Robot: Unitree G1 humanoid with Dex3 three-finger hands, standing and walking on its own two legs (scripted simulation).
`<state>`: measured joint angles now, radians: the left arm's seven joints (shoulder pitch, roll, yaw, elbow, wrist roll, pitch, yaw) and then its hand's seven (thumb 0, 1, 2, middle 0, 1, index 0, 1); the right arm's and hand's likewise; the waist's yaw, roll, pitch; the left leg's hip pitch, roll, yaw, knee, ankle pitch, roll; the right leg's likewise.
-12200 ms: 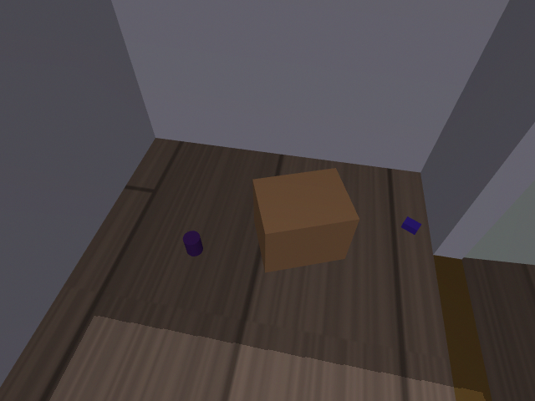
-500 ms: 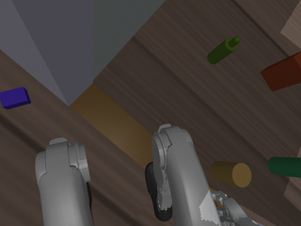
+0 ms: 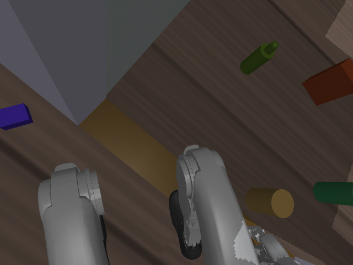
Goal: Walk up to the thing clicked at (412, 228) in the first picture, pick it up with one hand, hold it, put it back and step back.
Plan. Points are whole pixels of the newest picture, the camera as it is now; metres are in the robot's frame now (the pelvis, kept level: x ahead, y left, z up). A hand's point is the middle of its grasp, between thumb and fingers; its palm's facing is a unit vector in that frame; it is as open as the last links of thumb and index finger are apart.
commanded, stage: rise first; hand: left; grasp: from above
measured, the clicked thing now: (14, 116) +0.47 +0.34 -0.30
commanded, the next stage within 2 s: approach in 0.08 s
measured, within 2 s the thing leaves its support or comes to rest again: neither
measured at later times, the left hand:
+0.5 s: hand out of the picture +0.45 +0.34 -0.18, palm faces -0.42 -0.11 -0.90, open 11.1 cm
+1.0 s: hand out of the picture +0.44 +0.34 -0.18, palm faces -0.45 -0.13 -0.88, open 11.7 cm
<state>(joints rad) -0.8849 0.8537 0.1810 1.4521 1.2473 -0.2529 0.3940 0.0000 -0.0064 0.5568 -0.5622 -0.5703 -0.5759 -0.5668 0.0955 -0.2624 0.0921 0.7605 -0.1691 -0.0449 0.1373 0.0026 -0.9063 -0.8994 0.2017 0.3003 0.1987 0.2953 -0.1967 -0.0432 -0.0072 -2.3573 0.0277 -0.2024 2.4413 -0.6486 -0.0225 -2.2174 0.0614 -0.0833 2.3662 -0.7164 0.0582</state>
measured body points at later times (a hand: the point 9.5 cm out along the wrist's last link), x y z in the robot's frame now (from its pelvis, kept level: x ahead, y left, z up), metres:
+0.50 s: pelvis +0.00 +0.00 +0.00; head +0.24 +0.10 +0.36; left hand +0.47 +0.34 -0.13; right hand +0.08 -0.27 -0.10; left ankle +0.08 +0.14 -0.29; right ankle +0.10 -0.13 -0.29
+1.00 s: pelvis +0.00 +0.00 +0.00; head +0.25 +0.09 +0.36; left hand +0.46 +0.35 -0.13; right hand +0.06 -0.26 -0.10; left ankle +0.08 +0.14 -0.29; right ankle +0.10 -0.13 -0.29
